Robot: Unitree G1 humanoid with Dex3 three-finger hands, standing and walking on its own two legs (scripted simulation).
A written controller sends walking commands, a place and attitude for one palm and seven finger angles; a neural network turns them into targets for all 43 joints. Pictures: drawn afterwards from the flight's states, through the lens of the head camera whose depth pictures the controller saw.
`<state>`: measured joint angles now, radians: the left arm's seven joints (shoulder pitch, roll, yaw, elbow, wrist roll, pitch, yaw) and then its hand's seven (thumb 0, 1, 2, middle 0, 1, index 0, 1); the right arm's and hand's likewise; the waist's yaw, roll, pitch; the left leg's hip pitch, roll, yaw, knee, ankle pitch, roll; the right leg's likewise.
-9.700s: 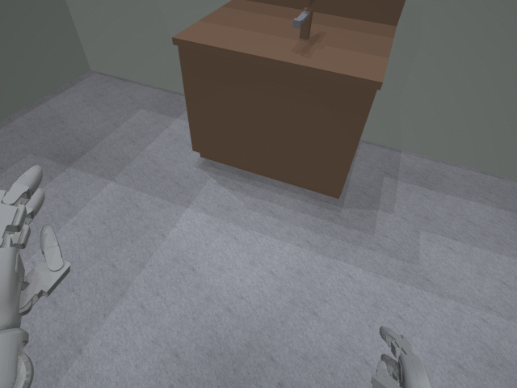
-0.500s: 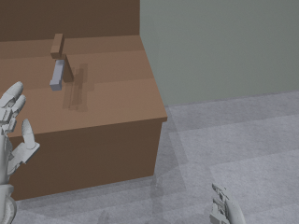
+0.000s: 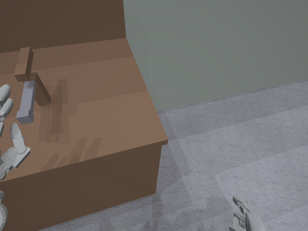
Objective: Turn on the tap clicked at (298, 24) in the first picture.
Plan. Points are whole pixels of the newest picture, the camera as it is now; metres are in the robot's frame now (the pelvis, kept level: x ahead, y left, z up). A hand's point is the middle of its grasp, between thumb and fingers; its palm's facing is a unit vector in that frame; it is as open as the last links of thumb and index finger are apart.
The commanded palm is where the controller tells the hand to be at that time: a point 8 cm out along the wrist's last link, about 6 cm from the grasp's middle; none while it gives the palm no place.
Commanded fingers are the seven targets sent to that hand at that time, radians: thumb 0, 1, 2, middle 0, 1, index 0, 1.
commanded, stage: shuffle to correct the standing spot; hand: left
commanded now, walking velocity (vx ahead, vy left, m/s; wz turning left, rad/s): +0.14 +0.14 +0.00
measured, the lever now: (25, 116) +0.36 +0.37 +0.07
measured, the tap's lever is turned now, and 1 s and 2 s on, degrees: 0 0 0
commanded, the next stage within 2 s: come to a stop and stand still in 0.36 s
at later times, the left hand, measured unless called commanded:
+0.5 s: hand (32, 113) +0.30 +0.28 +0.17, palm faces +0.42 -0.81 -0.41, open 7.4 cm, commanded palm +0.24 +0.32 +0.20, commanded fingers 0.00 0.90 0.90 -0.20 -0.30 -0.20 -0.30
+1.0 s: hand (8, 110) +0.30 +0.32 +0.18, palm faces +0.41 -0.85 -0.34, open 7.4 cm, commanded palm +0.25 +0.36 +0.20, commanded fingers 0.00 0.90 0.90 -0.20 -0.30 -0.20 -0.30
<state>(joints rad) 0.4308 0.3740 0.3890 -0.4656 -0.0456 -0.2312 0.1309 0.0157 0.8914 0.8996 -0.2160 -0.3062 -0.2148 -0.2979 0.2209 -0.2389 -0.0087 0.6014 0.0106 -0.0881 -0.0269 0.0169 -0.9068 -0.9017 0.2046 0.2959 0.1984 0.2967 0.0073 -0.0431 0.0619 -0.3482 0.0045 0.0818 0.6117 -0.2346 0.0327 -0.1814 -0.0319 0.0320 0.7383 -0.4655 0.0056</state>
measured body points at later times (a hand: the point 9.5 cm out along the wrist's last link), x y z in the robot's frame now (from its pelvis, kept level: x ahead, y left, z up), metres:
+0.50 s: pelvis +0.09 +0.03 +0.01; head +0.13 +0.02 +0.46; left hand +0.27 +0.32 +0.19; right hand +0.26 -0.21 -0.08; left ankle +0.12 +0.20 -0.69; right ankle +0.10 -0.09 -0.72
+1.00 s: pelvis +0.09 +0.08 +0.02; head +0.09 +0.08 +0.47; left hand +0.27 +0.36 +0.20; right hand +0.25 -0.14 -0.07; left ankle +0.13 +0.21 -0.72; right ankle +0.11 -0.03 -0.72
